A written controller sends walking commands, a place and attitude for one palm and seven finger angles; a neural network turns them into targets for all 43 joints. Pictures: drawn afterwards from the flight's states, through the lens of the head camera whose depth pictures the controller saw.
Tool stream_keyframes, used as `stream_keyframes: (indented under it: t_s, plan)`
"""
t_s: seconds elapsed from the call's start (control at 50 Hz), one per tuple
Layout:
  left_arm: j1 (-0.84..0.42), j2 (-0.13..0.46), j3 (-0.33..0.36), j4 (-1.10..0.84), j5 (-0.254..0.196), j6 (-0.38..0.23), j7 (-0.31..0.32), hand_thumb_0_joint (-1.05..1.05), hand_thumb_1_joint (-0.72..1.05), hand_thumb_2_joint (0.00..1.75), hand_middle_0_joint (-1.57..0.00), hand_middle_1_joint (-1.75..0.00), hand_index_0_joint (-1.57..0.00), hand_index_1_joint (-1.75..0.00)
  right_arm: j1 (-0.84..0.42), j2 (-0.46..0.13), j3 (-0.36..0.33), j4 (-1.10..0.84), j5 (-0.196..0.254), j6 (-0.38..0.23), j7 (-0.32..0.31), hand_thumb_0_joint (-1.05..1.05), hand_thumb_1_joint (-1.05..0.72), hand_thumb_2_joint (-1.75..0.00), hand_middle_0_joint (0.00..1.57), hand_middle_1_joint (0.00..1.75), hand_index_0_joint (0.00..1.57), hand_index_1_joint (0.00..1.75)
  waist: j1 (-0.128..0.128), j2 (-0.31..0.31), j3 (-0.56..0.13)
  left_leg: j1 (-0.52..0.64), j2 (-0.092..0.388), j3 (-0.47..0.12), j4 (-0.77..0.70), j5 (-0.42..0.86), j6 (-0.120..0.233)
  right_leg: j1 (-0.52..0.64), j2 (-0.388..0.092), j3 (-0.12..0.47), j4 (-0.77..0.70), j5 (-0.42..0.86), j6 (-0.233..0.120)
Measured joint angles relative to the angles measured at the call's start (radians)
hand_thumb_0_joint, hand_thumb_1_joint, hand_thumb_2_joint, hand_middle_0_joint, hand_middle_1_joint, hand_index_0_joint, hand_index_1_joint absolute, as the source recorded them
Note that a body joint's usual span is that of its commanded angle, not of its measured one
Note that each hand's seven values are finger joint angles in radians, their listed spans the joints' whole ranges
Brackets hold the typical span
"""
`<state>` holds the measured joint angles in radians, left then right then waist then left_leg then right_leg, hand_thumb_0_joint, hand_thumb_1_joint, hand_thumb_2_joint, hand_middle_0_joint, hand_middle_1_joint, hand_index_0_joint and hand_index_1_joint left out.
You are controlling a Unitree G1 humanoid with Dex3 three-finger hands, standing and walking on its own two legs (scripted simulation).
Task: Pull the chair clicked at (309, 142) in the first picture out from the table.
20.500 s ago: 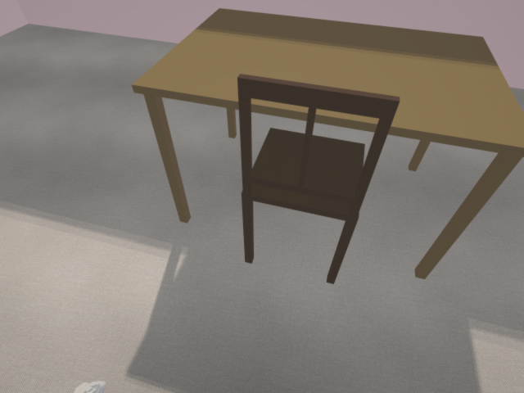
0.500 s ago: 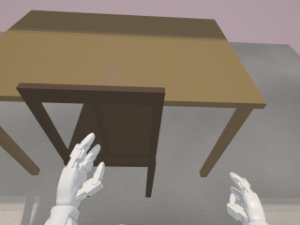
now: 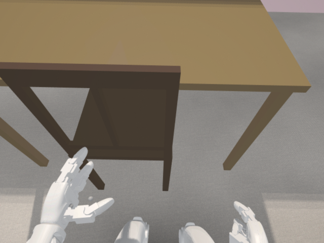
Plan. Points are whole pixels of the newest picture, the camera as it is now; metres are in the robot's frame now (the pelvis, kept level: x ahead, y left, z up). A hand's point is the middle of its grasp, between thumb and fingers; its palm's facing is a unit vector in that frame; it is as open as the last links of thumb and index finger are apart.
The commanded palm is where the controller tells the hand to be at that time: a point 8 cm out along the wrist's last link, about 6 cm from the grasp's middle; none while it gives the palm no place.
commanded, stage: raise the hand toward the chair's back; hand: left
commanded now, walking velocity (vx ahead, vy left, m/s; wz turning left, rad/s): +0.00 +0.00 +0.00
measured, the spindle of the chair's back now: (107, 120) +0.44 +0.18 +0.00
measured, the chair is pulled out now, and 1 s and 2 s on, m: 0.00 0.00 0.00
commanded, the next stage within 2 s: aim the fingers beside a spindle in 1.26 s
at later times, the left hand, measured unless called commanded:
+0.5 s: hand (59, 182) +0.24 +0.23 +0.06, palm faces +0.08 -0.99 -0.06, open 16.6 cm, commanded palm +0.21 +0.28 +0.06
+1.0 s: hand (59, 176) +0.25 +0.23 +0.06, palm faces +0.00 -1.00 -0.03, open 17.0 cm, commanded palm +0.24 +0.29 +0.06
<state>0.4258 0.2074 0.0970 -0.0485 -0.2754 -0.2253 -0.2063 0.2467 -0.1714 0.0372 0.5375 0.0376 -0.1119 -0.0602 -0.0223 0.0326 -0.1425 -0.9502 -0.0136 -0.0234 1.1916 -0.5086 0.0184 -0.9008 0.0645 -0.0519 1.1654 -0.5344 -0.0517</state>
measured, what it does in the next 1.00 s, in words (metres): stands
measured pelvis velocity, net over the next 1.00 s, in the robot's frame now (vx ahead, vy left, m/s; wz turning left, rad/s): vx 0.02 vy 0.03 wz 0.01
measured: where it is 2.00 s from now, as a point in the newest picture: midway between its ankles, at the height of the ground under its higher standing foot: outside the picture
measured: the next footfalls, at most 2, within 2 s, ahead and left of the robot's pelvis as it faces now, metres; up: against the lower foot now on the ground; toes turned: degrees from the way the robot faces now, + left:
none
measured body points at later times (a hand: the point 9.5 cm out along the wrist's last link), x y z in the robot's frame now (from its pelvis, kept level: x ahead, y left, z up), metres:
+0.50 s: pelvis +0.01 +0.02 +0.00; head +0.07 +0.04 +0.45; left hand +0.23 +0.28 +0.07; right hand +0.22 -0.20 -0.06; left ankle +0.04 +0.11 -0.64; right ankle +0.02 -0.09 -0.64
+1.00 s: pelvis +0.02 +0.03 +0.02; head +0.08 +0.05 +0.46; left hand +0.25 +0.29 +0.06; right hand +0.18 -0.22 -0.06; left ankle +0.04 +0.11 -0.64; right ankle +0.02 -0.09 -0.64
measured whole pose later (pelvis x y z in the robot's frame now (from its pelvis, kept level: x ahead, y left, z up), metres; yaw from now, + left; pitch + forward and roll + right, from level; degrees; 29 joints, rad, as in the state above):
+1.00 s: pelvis +0.02 +0.03 +0.02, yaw +0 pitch +16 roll -4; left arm 0.35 0.28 0.19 0.02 -0.29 -0.34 -0.24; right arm 0.26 -0.25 0.02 0.53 0.02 -0.15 -0.05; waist -0.04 0.02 -0.15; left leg -0.88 -0.03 -0.02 1.11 -0.49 0.06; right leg -0.81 0.05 -0.05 1.04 -0.50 -0.01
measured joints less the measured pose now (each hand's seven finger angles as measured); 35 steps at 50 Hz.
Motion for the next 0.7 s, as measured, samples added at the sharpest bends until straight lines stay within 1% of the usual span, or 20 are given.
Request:
stream_keyframes:
  t_s: [0.04,0.08,0.12,0.14,0.16,0.18,0.2,0.24,0.26,0.3,0.34,0.38,0.42,0.46,0.48,0.56,0.6,0.62,0.66,0.7]
  plan:
    - [0.046,-0.006,0.037,-0.036,0.004,-0.058,0.07,0.01,0.07,0.54,-0.12,-0.17,-0.12,-0.17,0.033,-0.011,-0.025,0.017,-0.007,-0.007,-0.001,0.01,-0.9,-0.9,0.21,0.3,0.2,0.3,0.0,-0.01,-0.011,0.018,0.002,0.003,-0.02,0.002,0.001,0.017,0.003,0.005,-0.022,0.005,0.001]
    - [0.066,0.001,0.067,-0.053,0.018,-0.151,0.108,0.01,0.03,0.52,-0.12,-0.16,-0.11,-0.16,0.05,-0.034,-0.043,0.036,-0.017,-0.02,0.007,0.01,-0.9,-0.9,0.21,0.3,0.2,0.3,-0.001,-0.014,-0.023,0.011,0.0,-0.003,-0.02,0.0,0.001,0.016,0.001,-0.002,-0.026,0.003,0.001]
    - [0.057,0.012,0.081,-0.044,0.026,-0.238,0.106,0.0,-0.02,0.5,-0.11,-0.16,-0.1,-0.15,0.047,-0.064,-0.053,0.052,-0.023,-0.033,0.016,0.01,-0.9,-0.9,0.2,0.3,0.2,0.3,-0.005,-0.009,-0.026,-0.012,-0.005,-0.015,0.001,-0.005,0.003,0.001,-0.003,-0.014,-0.014,-0.004,0.002]
    - [0.046,0.017,0.079,-0.031,0.025,-0.266,0.09,0.0,-0.04,0.49,-0.1,-0.15,-0.1,-0.15,0.039,-0.079,-0.057,0.056,-0.022,-0.038,0.018,0.01,-0.91,-0.9,0.2,0.3,0.2,0.3,-0.008,-0.005,-0.023,-0.025,-0.007,-0.019,0.014,-0.008,0.005,-0.009,-0.005,-0.02,-0.004,-0.008,0.003]
    - [0.033,0.021,0.071,-0.014,0.022,-0.279,0.067,0.0,-0.07,0.48,-0.1,-0.15,-0.09,-0.14,0.03,-0.091,-0.059,0.057,-0.02,-0.041,0.019,0.01,-0.91,-0.9,0.2,0.3,0.2,0.3,-0.01,-0.002,-0.02,-0.037,-0.009,-0.022,0.026,-0.012,0.006,-0.019,-0.007,-0.023,0.005,-0.012,0.005]
    - [0.022,0.024,0.059,0.004,0.018,-0.278,0.04,0.0,-0.09,0.47,-0.1,-0.14,-0.09,-0.14,0.019,-0.101,-0.061,0.054,-0.016,-0.044,0.018,0.01,-0.91,-0.9,0.2,0.29,0.2,0.3,-0.012,0.0,-0.017,-0.047,-0.01,-0.023,0.035,-0.014,0.008,-0.027,-0.008,-0.024,0.013,-0.014,0.007]
    - [0.011,0.026,0.043,0.02,0.016,-0.264,0.013,0.0,-0.11,0.46,-0.09,-0.14,-0.09,-0.13,0.009,-0.107,-0.062,0.049,-0.012,-0.046,0.015,0.01,-0.91,-0.9,0.2,0.29,0.2,0.3,-0.014,0.001,-0.014,-0.053,-0.011,-0.022,0.04,-0.016,0.011,-0.033,-0.008,-0.023,0.017,-0.015,0.009]
    - [0.0,0.034,0.016,0.043,0.017,-0.215,-0.027,0.0,-0.16,0.44,-0.09,-0.13,-0.08,-0.13,-0.01,-0.108,-0.063,0.035,-0.006,-0.049,0.007,0.01,-0.91,-0.9,0.2,0.29,0.2,0.3,-0.017,-0.001,-0.01,-0.053,-0.01,-0.016,0.04,-0.016,0.015,-0.034,-0.008,-0.018,0.017,-0.013,0.012]
    - [0.0,0.038,0.007,0.045,0.019,-0.189,-0.035,0.0,-0.18,0.43,-0.09,-0.13,-0.08,-0.12,-0.018,-0.104,-0.063,0.027,-0.005,-0.049,0.003,0.01,-0.91,-0.9,0.2,0.29,0.2,0.3,-0.019,-0.004,-0.009,-0.047,-0.009,-0.012,0.034,-0.015,0.017,-0.03,-0.008,-0.014,0.012,-0.011,0.014]
    - [0.008,0.044,0.003,0.029,0.017,-0.156,-0.024,0.0,-0.23,0.41,-0.09,-0.12,-0.08,-0.12,-0.029,-0.087,-0.061,0.01,-0.005,-0.051,-0.003,0.01,-0.91,-0.9,0.2,0.29,0.2,0.3,-0.02,-0.011,-0.008,-0.026,-0.008,-0.006,0.017,-0.012,0.019,-0.011,-0.007,-0.007,-0.005,-0.006,0.017]
    - [0.017,0.045,0.018,-0.003,0.012,-0.157,0.013,0.0,-0.28,0.39,-0.09,-0.12,-0.08,-0.11,-0.035,-0.069,-0.058,-0.002,-0.009,-0.054,-0.005,0.01,-0.91,-0.9,0.2,0.29,0.2,0.3,-0.017,-0.015,-0.012,-0.004,-0.008,-0.005,-0.002,-0.008,0.02,0.011,-0.007,-0.004,-0.026,0.0,0.019]
    - [0.014,0.043,0.045,-0.027,0.007,-0.187,0.055,0.0,-0.33,0.37,-0.08,-0.11,-0.08,-0.1,-0.039,-0.056,-0.05,-0.009,-0.015,-0.056,0.001,0.01,-0.91,-0.9,0.2,0.29,0.2,0.3,-0.012,-0.015,-0.02,0.01,-0.01,-0.008,-0.016,-0.004,0.021,0.028,-0.009,-0.006,-0.043,0.003,0.02]
    - [-0.006,0.04,0.072,-0.024,0.008,-0.219,0.076,-0.01,-0.37,0.35,-0.08,-0.1,-0.07,-0.1,-0.046,-0.052,-0.037,-0.014,-0.02,-0.054,0.013,0.01,-0.91,-0.9,0.2,0.29,0.2,0.3,-0.005,-0.009,-0.029,0.011,-0.015,-0.014,-0.018,-0.003,0.023,0.035,-0.012,-0.012,-0.05,0.003,0.023]
    - [-0.035,0.04,0.084,0.004,0.011,-0.227,0.064,-0.01,-0.41,0.34,-0.07,-0.1,-0.07,-0.09,-0.053,-0.053,-0.022,-0.02,-0.021,-0.048,0.022,0.01,-0.91,-0.9,0.2,0.29,0.2,0.3,0.002,-0.001,-0.036,0.005,-0.019,-0.019,-0.013,-0.005,0.026,0.032,-0.016,-0.017,-0.048,0.001,0.025]
    - [-0.049,0.041,0.081,0.023,0.013,-0.219,0.048,-0.01,-0.42,0.33,-0.07,-0.09,-0.06,-0.09,-0.056,-0.056,-0.015,-0.025,-0.02,-0.044,0.025,0.01,-0.91,-0.9,0.2,0.29,0.2,0.3,0.006,0.002,-0.036,0.001,-0.021,-0.02,-0.009,-0.006,0.027,0.03,-0.018,-0.019,-0.046,0.0,0.027]
    - [-0.08,0.052,0.044,0.09,0.015,-0.131,-0.038,-0.01,-0.46,0.31,-0.06,-0.09,-0.06,-0.08,-0.06,-0.06,0.007,-0.041,-0.01,-0.031,0.02,0.01,-0.9,-0.9,0.2,0.3,0.2,0.3,0.012,0.01,-0.021,0.007,-0.024,-0.021,-0.01,-0.006,0.033,0.039,-0.021,-0.02,-0.051,0.0,0.032]
    - [-0.076,0.057,0.035,0.09,0.013,-0.098,-0.057,-0.01,-0.48,0.31,-0.06,-0.09,-0.06,-0.08,-0.053,-0.055,0.011,-0.044,-0.009,-0.03,0.012,0.01,-0.9,-0.9,0.21,0.3,0.2,0.3,0.011,0.003,-0.013,0.019,-0.023,-0.018,-0.021,-0.003,0.035,0.05,-0.02,-0.016,-0.063,0.005,0.034]
    - [-0.07,0.06,0.037,0.079,0.011,-0.093,-0.056,-0.01,-0.48,0.31,-0.06,-0.08,-0.06,-0.08,-0.048,-0.053,0.011,-0.044,-0.011,-0.032,0.008,0.01,-0.9,-0.9,0.21,0.3,0.2,0.3,0.01,-0.001,-0.011,0.025,-0.022,-0.017,-0.027,-0.002,0.035,0.056,-0.019,-0.015,-0.07,0.007,0.034]
    - [-0.062,0.066,0.052,0.049,0.005,-0.109,-0.038,-0.01,-0.49,0.3,-0.06,-0.08,-0.06,-0.08,-0.036,-0.048,0.008,-0.037,-0.015,-0.037,0.004,0.01,-0.9,-0.9,0.21,0.3,0.2,0.3,0.009,-0.009,-0.007,0.037,-0.02,-0.016,-0.038,0.0,0.035,0.068,-0.017,-0.013,-0.083,0.011,0.034]
    - [-0.066,0.07,0.078,0.026,-0.002,-0.148,-0.011,-0.01,-0.49,0.3,-0.07,-0.08,-0.06,-0.08,-0.026,-0.049,0.003,-0.025,-0.02,-0.042,0.006,0.01,-0.9,-0.9,0.21,0.3,0.2,0.3,0.007,-0.012,-0.007,0.043,-0.02,-0.018,-0.044,0.002,0.034,0.075,-0.017,-0.014,-0.091,0.014,0.035]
